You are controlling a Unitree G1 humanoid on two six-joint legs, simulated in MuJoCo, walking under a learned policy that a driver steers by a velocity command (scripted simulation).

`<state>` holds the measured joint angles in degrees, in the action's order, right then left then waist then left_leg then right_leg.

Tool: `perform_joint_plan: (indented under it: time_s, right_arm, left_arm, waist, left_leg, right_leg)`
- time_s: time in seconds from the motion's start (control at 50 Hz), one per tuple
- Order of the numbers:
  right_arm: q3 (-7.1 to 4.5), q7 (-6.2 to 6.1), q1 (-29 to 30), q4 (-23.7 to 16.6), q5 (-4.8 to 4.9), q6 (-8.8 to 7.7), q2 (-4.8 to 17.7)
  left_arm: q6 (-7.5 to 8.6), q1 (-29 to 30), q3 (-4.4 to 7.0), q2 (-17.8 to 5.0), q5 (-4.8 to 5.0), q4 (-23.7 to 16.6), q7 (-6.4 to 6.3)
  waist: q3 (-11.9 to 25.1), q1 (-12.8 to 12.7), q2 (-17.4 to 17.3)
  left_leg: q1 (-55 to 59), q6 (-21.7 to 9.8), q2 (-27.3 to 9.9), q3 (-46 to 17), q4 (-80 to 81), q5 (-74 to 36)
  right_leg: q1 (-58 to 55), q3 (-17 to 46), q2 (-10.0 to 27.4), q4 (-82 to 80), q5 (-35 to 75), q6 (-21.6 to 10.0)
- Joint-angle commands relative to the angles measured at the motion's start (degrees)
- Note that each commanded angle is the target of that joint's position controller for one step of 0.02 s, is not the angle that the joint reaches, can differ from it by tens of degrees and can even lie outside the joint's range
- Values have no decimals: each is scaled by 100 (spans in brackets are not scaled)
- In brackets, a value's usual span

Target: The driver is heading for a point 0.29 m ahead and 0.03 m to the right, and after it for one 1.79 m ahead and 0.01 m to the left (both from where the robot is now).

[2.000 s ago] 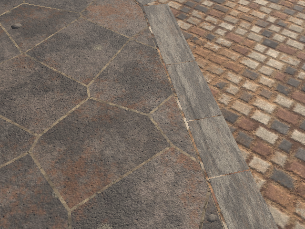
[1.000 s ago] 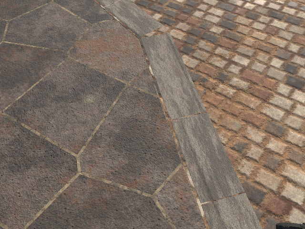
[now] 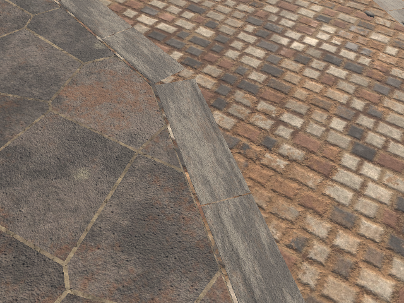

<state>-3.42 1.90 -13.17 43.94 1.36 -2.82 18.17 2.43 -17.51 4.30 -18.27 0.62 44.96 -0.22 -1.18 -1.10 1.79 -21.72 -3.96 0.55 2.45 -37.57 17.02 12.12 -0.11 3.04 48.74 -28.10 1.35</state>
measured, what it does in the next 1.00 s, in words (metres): walks ahead: right foot, then left foot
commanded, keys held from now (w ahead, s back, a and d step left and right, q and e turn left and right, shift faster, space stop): w+q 0.20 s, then w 0.36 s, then w+e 0.44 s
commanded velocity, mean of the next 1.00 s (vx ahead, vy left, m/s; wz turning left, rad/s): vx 0.48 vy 0.00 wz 0.08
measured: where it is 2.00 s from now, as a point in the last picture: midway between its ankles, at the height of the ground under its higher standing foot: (202, 163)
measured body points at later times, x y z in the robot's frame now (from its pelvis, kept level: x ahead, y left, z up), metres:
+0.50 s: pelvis +0.28 +0.01 -0.01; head +0.32 +0.02 +0.44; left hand +0.46 +0.29 -0.07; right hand +0.33 -0.28 -0.13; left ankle +0.05 +0.08 -0.68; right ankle +0.41 -0.06 -0.72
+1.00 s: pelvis +0.55 +0.11 +0.00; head +0.58 +0.12 +0.45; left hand +0.54 +0.39 -0.12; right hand +0.79 -0.12 -0.06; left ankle +0.62 +0.22 -0.72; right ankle +0.43 -0.05 -0.67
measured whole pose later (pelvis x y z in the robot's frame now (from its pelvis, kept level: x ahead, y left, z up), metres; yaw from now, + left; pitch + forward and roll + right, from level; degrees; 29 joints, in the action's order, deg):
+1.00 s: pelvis +0.55 +0.11 +0.00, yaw +3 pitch +2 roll +0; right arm -1.9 0.9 -3.8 37.3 -0.3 -6.1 15.2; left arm 2.6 -23.1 3.3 -17.2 1.9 46.5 -0.5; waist -1.4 -4.0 1.1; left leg -24.1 -0.6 0.2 -0.4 -31.2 9.2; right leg 14.8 7.0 -1.9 54.9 -28.3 -1.2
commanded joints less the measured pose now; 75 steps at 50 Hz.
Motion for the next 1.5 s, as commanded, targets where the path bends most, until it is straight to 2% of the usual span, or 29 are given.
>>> perform_joint_plan:
  time_s: [0.02,0.06,0.1,0.22,0.34,0.4,0.44,0.46,0.48,0.5,0.52,0.54,0.58,0.64,0.76,0.86,0.92,0.94,0.96,1.0,1.02,1.08,1.34,1.38,1.42,1.44,1.46,1.48,1.5]
  right_arm:
    - [-207,3,-1042,-237,-86,-194,958]
    - [-126,-24,-607,-385,-101,-179,748]
    - [-95,-87,-545,-461,-128,-154,683]
    - [-145,-308,-897,-320,-52,-99,748]
    - [-153,-348,-1361,-16,-12,-51,684]
    - [-208,-371,-1295,24,-36,24,776]
    - [-194,-356,-1124,-44,-79,77,792]
    - [-101,-340,-1000,-195,-161,82,597]
    - [84,-282,-1981,-153,-113,10,-73]
    - [58,-262,-1907,-58,8,-67,282]
    - [-61,-241,-1052,-256,111,-115,711]
    - [-48,-241,-510,-411,69,-157,719]
    - [-72,-217,-273,-491,-91,-195,575]
    - [5,-209,-467,-467,-143,-165,239]
    - [131,-135,922,-857,-168,-296,50]
    - [3,-68,1319,-1024,-66,-388,371]
    - [-211,-141,139,-780,-122,-436,769]
    - [-314,-201,-831,-695,-186,-406,1170]
    - [-374,-142,-988,-548,-226,-306,1427]
    - [-159,-126,-536,-639,-147,-293,537]
    - [-111,-113,-229,-637,-179,-295,420]
    - [-98,-125,121,-509,-225,-343,246]
    - [-357,-229,-363,48,-15,-194,944]
    - [-408,-251,-341,59,35,-119,1109]
    - [-421,-283,-236,25,93,-33,1180]
    - [-336,-310,-322,-30,6,-48,987]
    - [-64,-252,-793,-350,-297,-143,123]
    - [-34,-178,-545,-424,-132,-358,389]
    - [-142,-122,-54,-470,138,-449,786]
  left_arm:
    - [432,882,67,-685,205,-931,75]
    - [483,827,90,-616,-53,-787,46]
    - [435,793,107,-537,-115,-756,88]
    - [382,1723,-3,-181,-93,-1020,106]
    - [506,2536,-61,-177,-18,-1238,292]
    - [526,2205,16,-379,-13,-1182,296]
    - [521,1065,180,-711,-29,-924,216]
    - [506,-6,221,-921,-122,-772,172]
    - [465,-675,339,-1312,-131,-532,186]
    - [462,-823,215,-785,1,-401,229]
    - [440,-333,130,-525,46,-455,189]
    - [399,98,85,-454,-7,-497,164]
    - [392,399,5,-315,-129,-479,170]
    - [417,396,3,-357,-13,-390,175]
    - [288,-94,129,-744,85,-185,32]
    - [143,-494,154,-808,132,-70,-27]
    - [88,-420,61,-524,45,-136,-29]
    - [101,-462,-88,-99,-113,-320,-27]
    - [174,-1168,-160,140,116,-509,-25]
    - [121,-448,53,-671,212,-431,-46]
    - [86,-273,57,-594,160,-439,-53]
    - [-36,-119,63,-318,131,-540,20]
    - [-64,1645,-56,-122,75,-1354,355]
    - [-93,1524,25,-281,51,-1419,375]
    - [-141,368,259,-655,55,-1165,327]
    - [-197,-664,464,-1054,74,-882,226]
    - [-188,-612,559,-1752,145,-877,138]
    - [-65,-705,429,-1472,85,-1137,176]
    - [27,-567,289,-981,22,-993,209]
  waist:
    - [110,595,-1039]
    - [-123,331,-442]
    - [-64,215,-653]
    - [-198,395,-653]
    - [-402,682,-683]
    - [-242,448,-850]
    - [640,-172,-934]
    - [1542,-631,-673]
    - [2520,-282,1111]
    - [2478,-443,1157]
    - [1342,-497,629]
    - [702,-363,66]
    - [164,-4,17]
    - [125,233,241]
    - [-104,-179,129]
    - [-28,-179,285]
    - [619,500,227]
    - [1583,833,-627]
    - [2088,428,-2463]
    - [850,594,-1074]
    - [564,441,-705]
    - [150,176,-892]
    - [-392,508,-465]
    - [-186,315,-614]
    - [509,-404,-611]
    - [1035,-856,-295]
    - [1326,-220,1387]
    - [2430,-483,960]
    - [1669,-614,411]
  left_leg:
    - [2752,-1346,-1969,-4201,2745,1979]
    - [2103,-1053,-1473,-3100,2630,554]
    - [1841,-974,-1158,-2519,2747,-398]
    - [1480,-785,-723,-1625,2703,-1794]
    - [1968,-698,-1052,-1791,2482,-1910]
    - [2539,-569,-1213,-1819,1941,-3356]
    - [2469,-377,-893,-1545,530,-5255]
    - [1416,-240,-647,-1504,-945,-4208]
    - [-890,249,447,-1144,-3309,-95]
    - [-1669,239,466,-1514,-3931,1491]
    - [-2047,204,96,-1395,-4063,1110]
    - [-1935,180,-195,-1109,-3774,619]
    - [-1516,210,-553,-924,-3130,154]
    - [-1244,372,-669,-722,-2386,99]
    - [-685,683,-350,-499,125,-1910]
    - [-202,567,-202,-709,923,-1794]
    - [1664,144,-467,-758,1200,-1293]
    - [3160,-195,-1616,-1867,1060,-1107]
    - [4250,-943,-2577,-4351,1798,408]
    - [3188,-639,-2175,-3332,2083,830]
    - [2590,-567,-1925,-2681,2184,38]
    - [1677,-571,-1546,-1512,2621,-1056]
    - [2403,-394,-1704,514,2705,-2523]
    - [2626,-273,-1713,727,2085,-4121]
    - [2352,-63,-1499,1023,363,-5419]
    - [1201,179,-1274,1059,-1193,-4371]
    - [-1413,570,-264,867,-3314,1048]
    - [-2131,560,102,-623,-4244,1860]
    - [-2577,443,-254,-748,-4201,1245]
  right_leg:
    - [3770,515,-37,2200,313,-327]
    - [3296,508,265,1461,1146,-330]
    - [2871,421,231,1002,1645,-201]
    - [2567,234,-148,-1038,3158,216]
    - [2270,196,-248,-2093,3624,-36]
    - [1925,87,-351,-2215,2881,-318]
    - [264,-172,-521,-2275,2821,-678]
    - [-1604,676,297,-1913,2882,-1083]
    - [-3956,3427,1769,-2096,1890,-2123]
    - [-3919,4580,1925,-2973,809,-2095]
    - [-2986,3684,1716,-3145,488,-1797]
    - [-1997,2959,1478,-3319,902,-1609]
    - [-775,2220,1054,-3643,1993,-1534]
    - [-240,1757,816,-3942,2650,-1675]
    - [242,1066,433,-3977,2844,-1414]
    - [-317,1674,731,-3363,2242,-1150]
    - [57,1514,264,-1816,2514,-774]
    - [915,998,-197,5,1176,-532]
    - [2673,602,-637,1598,-713,-324]
    - [3326,825,-115,2380,146,-261]
    - [3091,734,82,2274,572,-205]
    - [2636,623,376,1838,1113,-126]
    - [2564,-87,205,-1064,2505,-384]
    - [2073,-381,-95,-1183,1943,-609]
    - [403,-674,-607,-1535,1903,-938]
    - [-1344,-165,-505,-1660,2085,-1186]
    - [-3169,2827,1028,-2017,1580,-2078]
    - [-3648,4968,1724,-3042,468,-2643]
    - [-3179,4075,1619,-3234,748,-2250]
Velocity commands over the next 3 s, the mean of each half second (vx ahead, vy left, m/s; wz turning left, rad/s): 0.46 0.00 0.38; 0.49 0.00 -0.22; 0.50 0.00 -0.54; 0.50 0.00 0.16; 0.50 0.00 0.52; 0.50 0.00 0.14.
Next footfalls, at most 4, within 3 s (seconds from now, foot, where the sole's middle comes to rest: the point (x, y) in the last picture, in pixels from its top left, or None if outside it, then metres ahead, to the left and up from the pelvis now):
0.46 right None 0.45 -0.06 -0.76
0.92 left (136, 248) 0.66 0.23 -0.76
1.44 right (219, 192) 0.92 -0.06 -0.76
2.00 left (189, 125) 1.27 0.07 -0.76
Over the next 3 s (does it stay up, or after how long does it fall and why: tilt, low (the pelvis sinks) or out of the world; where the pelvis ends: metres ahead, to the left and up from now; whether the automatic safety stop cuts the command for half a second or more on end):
stays up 1.63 0.04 0.00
